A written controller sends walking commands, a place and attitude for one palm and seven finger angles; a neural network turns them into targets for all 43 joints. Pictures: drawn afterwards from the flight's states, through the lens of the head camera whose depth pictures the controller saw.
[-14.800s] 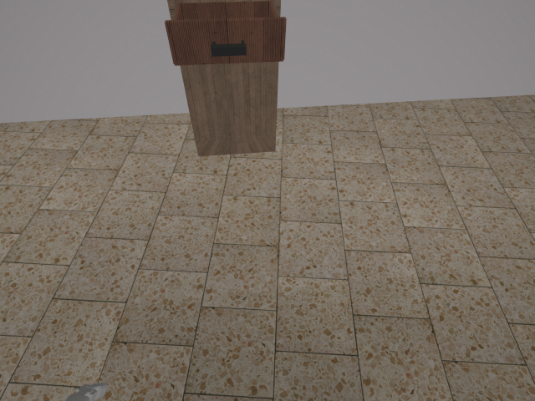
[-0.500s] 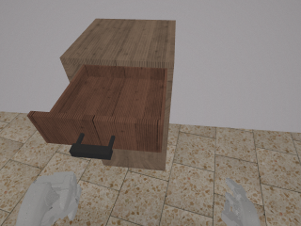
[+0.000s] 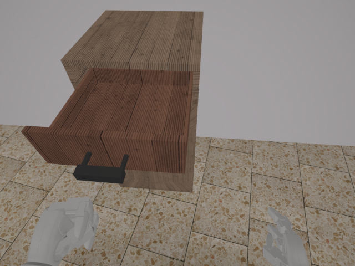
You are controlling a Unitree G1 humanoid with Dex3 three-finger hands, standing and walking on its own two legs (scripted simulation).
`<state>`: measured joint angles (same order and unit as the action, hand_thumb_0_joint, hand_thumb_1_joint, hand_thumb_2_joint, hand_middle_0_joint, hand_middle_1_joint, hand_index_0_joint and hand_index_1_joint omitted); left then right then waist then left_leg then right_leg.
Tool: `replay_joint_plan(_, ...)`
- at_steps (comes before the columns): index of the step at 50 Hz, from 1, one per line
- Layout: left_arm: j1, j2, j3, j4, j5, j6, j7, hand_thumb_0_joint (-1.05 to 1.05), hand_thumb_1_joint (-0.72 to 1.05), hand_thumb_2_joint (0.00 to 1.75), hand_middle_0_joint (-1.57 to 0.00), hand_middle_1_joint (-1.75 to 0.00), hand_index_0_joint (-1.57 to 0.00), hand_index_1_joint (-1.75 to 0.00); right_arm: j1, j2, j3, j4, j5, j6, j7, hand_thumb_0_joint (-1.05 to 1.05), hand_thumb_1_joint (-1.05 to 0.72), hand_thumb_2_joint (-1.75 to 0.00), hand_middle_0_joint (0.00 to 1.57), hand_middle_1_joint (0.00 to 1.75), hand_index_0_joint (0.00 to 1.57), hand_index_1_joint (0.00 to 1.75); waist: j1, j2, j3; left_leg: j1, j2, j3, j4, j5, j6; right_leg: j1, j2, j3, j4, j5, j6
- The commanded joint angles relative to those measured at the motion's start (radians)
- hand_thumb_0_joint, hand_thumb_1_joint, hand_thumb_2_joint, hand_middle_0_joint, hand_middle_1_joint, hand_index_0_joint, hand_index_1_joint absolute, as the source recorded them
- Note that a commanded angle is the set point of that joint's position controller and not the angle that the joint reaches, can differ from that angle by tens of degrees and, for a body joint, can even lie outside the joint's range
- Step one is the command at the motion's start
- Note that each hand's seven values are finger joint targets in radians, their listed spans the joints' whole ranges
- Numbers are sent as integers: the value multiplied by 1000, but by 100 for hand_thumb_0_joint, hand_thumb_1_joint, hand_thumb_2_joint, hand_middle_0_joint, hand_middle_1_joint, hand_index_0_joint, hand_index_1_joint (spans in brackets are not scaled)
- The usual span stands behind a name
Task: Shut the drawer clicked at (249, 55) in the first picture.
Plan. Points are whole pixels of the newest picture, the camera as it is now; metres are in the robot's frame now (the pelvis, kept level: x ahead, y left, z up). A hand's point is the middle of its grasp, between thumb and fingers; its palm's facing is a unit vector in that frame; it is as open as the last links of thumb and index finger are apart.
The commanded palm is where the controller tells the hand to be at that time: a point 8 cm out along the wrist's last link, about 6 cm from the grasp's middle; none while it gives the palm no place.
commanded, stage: bring the fist close to the handle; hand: left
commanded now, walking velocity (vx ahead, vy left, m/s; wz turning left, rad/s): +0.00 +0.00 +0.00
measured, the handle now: (103, 165) +0.34 +0.22 +0.03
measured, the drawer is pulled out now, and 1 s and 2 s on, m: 0.29 0.29 0.23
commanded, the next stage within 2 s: push the drawer shut in 1.04 s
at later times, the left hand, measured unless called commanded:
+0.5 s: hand (104, 215) +0.22 +0.17 +0.04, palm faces -0.03 -1.00 -0.05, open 3.3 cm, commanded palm +0.19 +0.23 +0.04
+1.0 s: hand (105, 215) +0.22 +0.18 +0.02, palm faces -0.03 -1.00 -0.05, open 3.3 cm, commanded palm +0.20 +0.24 +0.03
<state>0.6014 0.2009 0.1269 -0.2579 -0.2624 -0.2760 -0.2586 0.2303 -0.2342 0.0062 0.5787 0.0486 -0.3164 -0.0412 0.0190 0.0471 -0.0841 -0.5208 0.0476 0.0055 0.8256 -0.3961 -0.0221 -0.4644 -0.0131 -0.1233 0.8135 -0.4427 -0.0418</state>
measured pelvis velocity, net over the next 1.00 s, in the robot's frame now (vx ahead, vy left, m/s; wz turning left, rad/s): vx -0.01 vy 0.02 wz -0.02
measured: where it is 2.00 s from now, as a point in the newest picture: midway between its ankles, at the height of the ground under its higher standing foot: outside the picture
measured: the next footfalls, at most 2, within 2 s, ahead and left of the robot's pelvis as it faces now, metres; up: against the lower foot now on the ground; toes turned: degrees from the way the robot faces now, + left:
none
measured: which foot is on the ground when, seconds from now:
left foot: down 0.00-1.00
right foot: down 0.00-1.00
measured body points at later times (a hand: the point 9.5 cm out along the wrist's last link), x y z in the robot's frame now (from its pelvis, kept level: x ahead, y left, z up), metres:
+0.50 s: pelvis +0.00 +0.01 -0.02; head +0.05 +0.00 +0.42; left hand +0.21 +0.23 +0.04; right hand +0.17 -0.22 -0.10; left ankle +0.01 +0.13 -0.70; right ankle -0.01 -0.09 -0.70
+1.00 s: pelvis -0.01 +0.02 -0.04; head +0.05 +0.01 +0.41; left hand +0.22 +0.23 +0.03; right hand +0.16 -0.22 -0.12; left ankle +0.01 +0.13 -0.70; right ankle -0.01 -0.09 -0.70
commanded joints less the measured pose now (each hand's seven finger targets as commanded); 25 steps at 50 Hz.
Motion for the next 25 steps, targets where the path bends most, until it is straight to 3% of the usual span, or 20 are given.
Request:
replay_joint_plan(1, 2, 87, 63, -199, -4, -85, 25, 0, 90, 90, -140, -160, -140, -160, -89, -97, -46, -170, -4, -42, -3, 0, -90, -90, 20, 30, 20, 30, -5, -34, -102, 63, -57, -3, -74, 204, 53, 4, 2, 81, -135, 255, 41)
replay_joint_plan(5, -31, 95, 64, -164, 5, -102, 41, 0, 90, 90, -140, -160, -140, -160, -88, -103, -50, -170, -9, -21, -3, 0, -90, -90, 20, 30, 20, 30, -15, -72, -97, 25, -55, -8, -54, 186, 53, -26, 4, 83, -117, 232, 43)
replay_joint_plan(9, -72, 83, 49, -153, 0, -125, 36, 0, 90, 90, -140, -160, -140, -160, -76, -104, -51, -180, -11, -6, -5, 0, -90, -90, 20, 30, 20, 30, -24, -48, -124, 4, -56, -5, -31, 169, 50, -54, 4, 87, -91, 206, 42)
replay_joint_plan(10, -73, 110, 83, -133, 4, -127, 44, 0, 90, 90, -140, -160, -140, -160, -79, -107, -54, -170, -12, 2, -6, 0, -90, -90, 20, 30, 20, 30, -20, -64, -122, -12, -53, -8, -26, 165, 51, -57, 7, 88, -91, 196, 40)
replay_joint_plan(14, -110, 72, 33, -123, 3, -143, 38, 0, 90, 90, -140, -160, -140, -160, -66, -110, -50, -183, -13, 9, -4, 0, -90, -90, 20, 30, 20, 30, -29, -11, -160, -12, -52, -10, -8, 171, 48, -88, 10, 72, -48, 205, 35)
replay_joint_plan(16, -149, 79, 27, -92, 14, -143, 48, 0, 90, 90, -140, -160, -140, -160, -60, -115, -50, -176, -15, 18, -5, 0, -90, -90, 20, 30, 20, 30, -41, -34, -147, -33, -48, -16, 3, 152, 49, -118, 13, 73, -40, 181, 36)
replay_joint_plan(22, -188, 98, 58, -47, 17, -145, 63, 0, 90, 90, -140, -160, -140, -160, -43, -119, -55, -182, -22, 45, -4, 0, -90, -90, 20, 30, 20, 30, -34, -57, -210, -62, -46, -16, 35, 186, 48, -119, 15, 69, 7, 229, 35)
replay_joint_plan(25, -165, 101, 67, -23, 20, -149, 69, 0, 90, 90, -140, -160, -140, -160, -51, -117, -55, -184, -23, 60, 0, 0, -90, -90, 20, 30, 20, 30, -24, -32, -214, -79, -46, -13, 46, 211, 47, -114, 16, 68, 25, 258, 31)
